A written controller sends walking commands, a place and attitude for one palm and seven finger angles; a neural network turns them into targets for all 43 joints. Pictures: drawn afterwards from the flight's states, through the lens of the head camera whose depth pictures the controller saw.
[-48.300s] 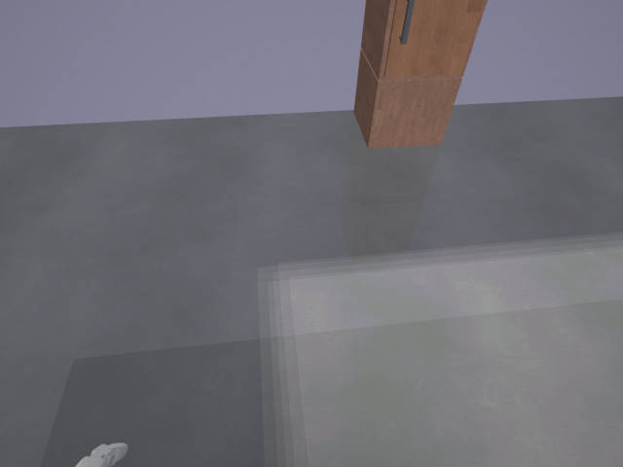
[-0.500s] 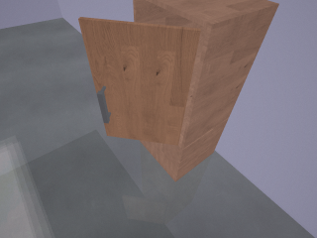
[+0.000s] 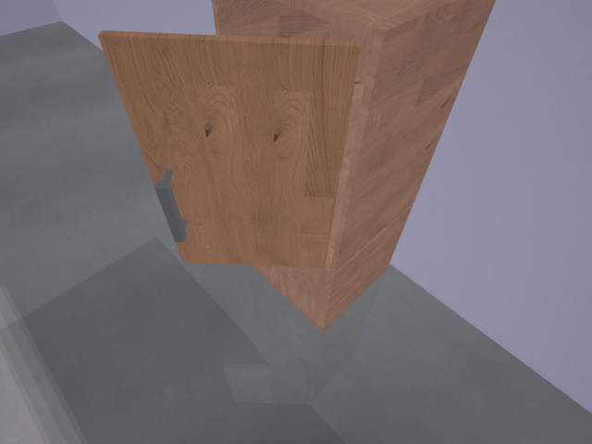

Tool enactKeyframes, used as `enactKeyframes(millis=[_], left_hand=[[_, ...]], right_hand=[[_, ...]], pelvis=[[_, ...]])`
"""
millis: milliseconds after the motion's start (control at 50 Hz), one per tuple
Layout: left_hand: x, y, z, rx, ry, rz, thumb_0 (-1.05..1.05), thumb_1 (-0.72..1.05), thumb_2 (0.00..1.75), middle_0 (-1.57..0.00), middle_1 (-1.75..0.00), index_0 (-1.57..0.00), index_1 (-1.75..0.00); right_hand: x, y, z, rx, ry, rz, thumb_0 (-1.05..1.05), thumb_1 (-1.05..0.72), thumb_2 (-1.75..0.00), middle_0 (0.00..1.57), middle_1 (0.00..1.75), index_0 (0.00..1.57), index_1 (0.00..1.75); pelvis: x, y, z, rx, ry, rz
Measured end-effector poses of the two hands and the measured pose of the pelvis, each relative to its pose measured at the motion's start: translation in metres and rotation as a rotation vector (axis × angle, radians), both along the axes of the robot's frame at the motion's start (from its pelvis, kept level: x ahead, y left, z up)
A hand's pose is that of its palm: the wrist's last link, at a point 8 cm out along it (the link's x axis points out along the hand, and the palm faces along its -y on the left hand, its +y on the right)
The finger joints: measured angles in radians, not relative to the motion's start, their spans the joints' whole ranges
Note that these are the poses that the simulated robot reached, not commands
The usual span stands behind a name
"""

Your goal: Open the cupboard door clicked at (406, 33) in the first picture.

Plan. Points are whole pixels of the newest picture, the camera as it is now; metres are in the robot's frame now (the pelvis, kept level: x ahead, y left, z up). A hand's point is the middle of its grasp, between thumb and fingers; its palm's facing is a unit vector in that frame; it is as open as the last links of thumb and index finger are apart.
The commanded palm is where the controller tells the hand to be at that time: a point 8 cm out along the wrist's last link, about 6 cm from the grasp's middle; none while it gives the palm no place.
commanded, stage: shuffle to correct the standing spot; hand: left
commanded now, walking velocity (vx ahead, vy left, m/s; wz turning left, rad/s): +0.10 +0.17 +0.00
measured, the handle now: (174, 206) +0.57 +0.29 -0.09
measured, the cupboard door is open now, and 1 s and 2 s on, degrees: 44 44 44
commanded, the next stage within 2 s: come to a stop and stand still in 0.24 s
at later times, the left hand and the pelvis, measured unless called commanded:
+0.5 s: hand out of the picture +0.07 +0.30 -0.19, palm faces +0.07 -0.97 -0.21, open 7.3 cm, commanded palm none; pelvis +0.05 +0.10 -0.01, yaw +2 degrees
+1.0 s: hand out of the picture +0.05 +0.26 -0.18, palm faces +0.04 -0.98 -0.18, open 7.2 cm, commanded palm none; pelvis +0.04 +0.09 +0.00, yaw +1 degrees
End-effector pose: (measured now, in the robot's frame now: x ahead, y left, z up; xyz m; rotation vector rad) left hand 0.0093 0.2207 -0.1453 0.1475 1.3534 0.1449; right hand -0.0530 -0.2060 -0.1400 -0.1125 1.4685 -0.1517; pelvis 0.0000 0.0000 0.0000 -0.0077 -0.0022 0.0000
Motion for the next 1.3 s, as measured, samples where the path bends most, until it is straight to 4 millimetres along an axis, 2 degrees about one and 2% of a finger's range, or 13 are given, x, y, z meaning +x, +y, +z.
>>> enactKeyframes(millis=[80,140,220,300,360,400,460,540,700,860,1060,1200,1300], left_hand=[[0.041,0.012,0.0,0.04,-0.107,-0.01,0.02,0.95,0.9,-0.2,-0.3,-0.2,-0.3],[0.053,0.018,0.003,0.045,-0.156,0.014,0.01,0.94,0.9,-0.2,-0.3,-0.2,-0.3],[0.048,0.032,0.004,0.036,-0.141,0.045,0.01,0.93,0.9,-0.2,-0.3,-0.2,-0.3],[0.038,0.055,-0.006,0.005,-0.078,0.054,0.0,0.92,0.9,-0.2,-0.3,-0.2,-0.3],[0.035,0.082,-0.023,-0.012,-0.032,0.057,0.0,0.92,0.9,-0.2,-0.3,-0.2,-0.3],[0.038,0.1,-0.029,-0.001,-0.003,0.058,0.0,0.92,0.9,-0.2,-0.3,-0.2,-0.3],[0.049,0.118,-0.022,0.023,-0.017,0.053,0.01,0.92,0.9,-0.2,-0.3,-0.2,-0.3],[0.062,0.126,-0.009,0.024,-0.056,0.041,0.0,0.92,0.9,-0.19,-0.3,-0.2,-0.3],[0.072,0.112,0.002,0.019,-0.06,-0.014,0.0,0.92,0.9,-0.19,-0.3,-0.2,-0.3],[0.056,0.099,0.0,0.021,-0.067,-0.007,0.0,0.93,0.9,-0.2,-0.3,-0.2,-0.3],[0.022,0.083,-0.002,-0.022,0.006,0.028,0.01,0.93,0.9,-0.2,-0.3,-0.2,-0.3],[-0.002,0.074,-0.001,-0.032,0.081,0.023,0.0,0.92,0.9,-0.2,-0.3,-0.2,-0.3],[0.01,0.09,-0.003,-0.014,0.069,0.021,0.0,0.91,0.9,-0.2,-0.3,-0.2,-0.3]], right_hand=[[0.005,0.012,-0.014,0.04,0.024,-0.012,0.01,-0.9,-0.9,0.2,0.3,0.2,0.3],[0.022,0.016,-0.018,0.043,0.027,0.009,0.01,-0.9,-0.9,0.2,0.3,0.2,0.3],[0.066,0.019,-0.01,0.02,-0.044,0.037,0.01,-0.91,-0.9,0.2,0.3,0.2,0.3],[0.107,0.022,0.002,-0.046,-0.137,0.054,0.02,-0.93,-0.9,0.2,0.3,0.2,0.3],[0.129,0.028,0.0,-0.104,-0.204,0.068,0.02,-0.93,-0.9,0.2,0.3,0.2,0.3],[0.134,0.037,-0.001,-0.124,-0.212,0.07,0.01,-0.92,-0.9,0.2,0.3,0.19,0.3],[0.135,0.055,0.004,-0.118,-0.196,0.08,0.01,-0.92,-0.9,0.2,0.3,0.19,0.3],[0.137,0.081,0.007,-0.078,-0.183,0.086,0.01,-0.91,-0.9,0.2,0.3,0.19,0.3],[0.13,0.083,-0.006,-0.049,-0.187,0.022,0.01,-0.93,-0.9,0.21,0.3,0.2,0.3],[0.102,0.075,-0.01,-0.034,-0.127,0.002,0.01,-0.92,-0.9,0.2,0.3,0.2,0.3],[0.074,0.089,-0.006,0.007,-0.039,0.012,0.01,-0.91,-0.9,0.2,0.3,0.19,0.3],[0.075,0.094,-0.012,0.024,-0.029,0.009,0.01,-0.91,-0.9,0.2,0.3,0.2,0.3],[0.089,0.104,-0.016,0.022,-0.079,0.004,0.01,-0.91,-0.9,0.2,0.3,0.19,0.3]], pelvis=[[0.013,0.002,-0.01,0.018,-0.002,-0.004],[0.019,0.009,-0.01,0.001,-0.012,0.024],[0.025,0.025,-0.005,0.003,-0.016,0.035],[0.033,0.048,-0.005,0.016,-0.016,0.028],[0.041,0.073,-0.019,0.0,-0.014,0.024],[0.042,0.085,-0.023,0.007,-0.009,0.025],[0.044,0.093,-0.016,0.009,0.002,0.029],[0.048,0.101,-0.006,0.009,0.01,0.026],[0.043,0.103,-0.006,0.019,0.011,-0.002],[0.035,0.092,-0.006,0.002,-0.015,0.014],[0.036,0.088,0.0,0.005,-0.016,0.019],[0.04,0.095,-0.003,-0.024,-0.003,0.013],[0.051,0.106,-0.006,-0.02,-0.006,0.017]])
